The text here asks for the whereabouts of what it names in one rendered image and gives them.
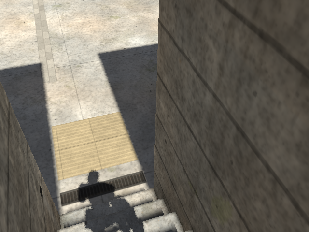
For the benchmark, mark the stairs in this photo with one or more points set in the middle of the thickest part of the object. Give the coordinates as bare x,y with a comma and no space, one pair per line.
137,212

